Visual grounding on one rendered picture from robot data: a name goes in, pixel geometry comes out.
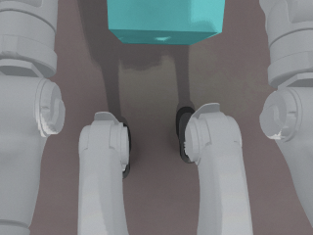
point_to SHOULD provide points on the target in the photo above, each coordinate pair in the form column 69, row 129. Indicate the robot left shin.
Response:
column 84, row 134

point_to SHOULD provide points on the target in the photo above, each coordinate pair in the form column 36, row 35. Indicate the robot left thigh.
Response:
column 100, row 190

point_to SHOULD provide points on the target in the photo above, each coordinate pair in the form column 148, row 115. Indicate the robot left upper arm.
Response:
column 31, row 109

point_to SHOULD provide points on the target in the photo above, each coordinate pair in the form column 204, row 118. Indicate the robot right upper arm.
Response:
column 287, row 117

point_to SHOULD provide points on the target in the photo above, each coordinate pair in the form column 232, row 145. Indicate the robot left forearm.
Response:
column 27, row 37

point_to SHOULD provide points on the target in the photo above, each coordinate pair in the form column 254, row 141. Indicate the carton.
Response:
column 165, row 22

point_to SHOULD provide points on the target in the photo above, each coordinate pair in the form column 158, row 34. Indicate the robot right forearm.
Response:
column 289, row 26

